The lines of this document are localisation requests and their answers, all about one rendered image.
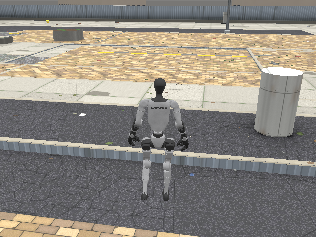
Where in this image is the robot right forearm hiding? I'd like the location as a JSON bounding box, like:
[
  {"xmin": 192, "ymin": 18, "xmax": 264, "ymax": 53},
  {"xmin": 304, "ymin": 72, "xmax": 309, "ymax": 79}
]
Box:
[{"xmin": 178, "ymin": 120, "xmax": 187, "ymax": 141}]

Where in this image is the robot left forearm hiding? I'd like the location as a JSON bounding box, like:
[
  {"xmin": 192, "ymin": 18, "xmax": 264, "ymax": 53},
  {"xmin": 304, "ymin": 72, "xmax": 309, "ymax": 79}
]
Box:
[{"xmin": 129, "ymin": 119, "xmax": 139, "ymax": 138}]

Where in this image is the right robot upper arm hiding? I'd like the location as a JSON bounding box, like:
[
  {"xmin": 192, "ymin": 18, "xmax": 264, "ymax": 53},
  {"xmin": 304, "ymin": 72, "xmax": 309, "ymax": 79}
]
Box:
[{"xmin": 169, "ymin": 100, "xmax": 183, "ymax": 128}]

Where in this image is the robot left hand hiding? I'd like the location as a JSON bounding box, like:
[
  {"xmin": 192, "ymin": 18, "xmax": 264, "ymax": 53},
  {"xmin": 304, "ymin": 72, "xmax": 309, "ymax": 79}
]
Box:
[{"xmin": 128, "ymin": 136, "xmax": 140, "ymax": 146}]

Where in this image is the humanoid robot head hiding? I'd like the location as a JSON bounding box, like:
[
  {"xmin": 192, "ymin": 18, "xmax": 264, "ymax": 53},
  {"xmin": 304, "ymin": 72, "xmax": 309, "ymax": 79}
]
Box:
[{"xmin": 151, "ymin": 78, "xmax": 167, "ymax": 102}]

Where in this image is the left robot upper arm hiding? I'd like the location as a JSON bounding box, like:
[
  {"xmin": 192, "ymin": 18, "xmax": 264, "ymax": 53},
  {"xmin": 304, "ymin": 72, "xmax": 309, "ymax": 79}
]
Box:
[{"xmin": 134, "ymin": 99, "xmax": 149, "ymax": 126}]

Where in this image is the left robot thigh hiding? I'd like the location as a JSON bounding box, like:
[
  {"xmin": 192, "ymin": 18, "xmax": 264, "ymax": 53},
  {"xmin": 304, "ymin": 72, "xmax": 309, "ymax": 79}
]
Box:
[{"xmin": 141, "ymin": 137, "xmax": 151, "ymax": 169}]

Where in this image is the robot right hand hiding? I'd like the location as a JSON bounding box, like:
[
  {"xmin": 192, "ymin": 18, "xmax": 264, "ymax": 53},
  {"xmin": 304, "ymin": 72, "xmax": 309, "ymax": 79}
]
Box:
[{"xmin": 177, "ymin": 139, "xmax": 189, "ymax": 150}]

